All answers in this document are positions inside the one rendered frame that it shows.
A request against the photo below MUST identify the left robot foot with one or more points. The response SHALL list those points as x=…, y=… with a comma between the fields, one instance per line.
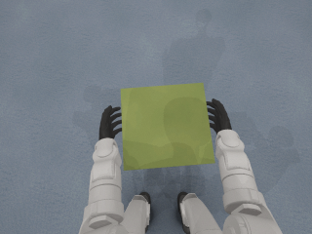
x=148, y=199

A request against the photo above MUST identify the robot right forearm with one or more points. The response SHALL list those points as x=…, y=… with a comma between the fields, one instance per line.
x=240, y=191

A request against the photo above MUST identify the robot right hand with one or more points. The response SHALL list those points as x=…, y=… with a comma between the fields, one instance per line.
x=220, y=118

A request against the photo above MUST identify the carton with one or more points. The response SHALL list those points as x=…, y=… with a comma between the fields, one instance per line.
x=165, y=126

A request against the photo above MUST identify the left robot upper arm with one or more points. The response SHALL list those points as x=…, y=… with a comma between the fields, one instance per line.
x=113, y=228

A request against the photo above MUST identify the robot left forearm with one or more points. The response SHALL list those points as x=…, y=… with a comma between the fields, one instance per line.
x=105, y=200

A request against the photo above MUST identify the right robot upper arm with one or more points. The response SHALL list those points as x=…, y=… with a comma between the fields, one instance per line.
x=239, y=223

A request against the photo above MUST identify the robot left hand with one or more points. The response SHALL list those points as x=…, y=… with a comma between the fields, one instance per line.
x=106, y=126

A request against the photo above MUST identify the robot left shin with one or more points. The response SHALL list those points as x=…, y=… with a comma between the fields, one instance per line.
x=139, y=197

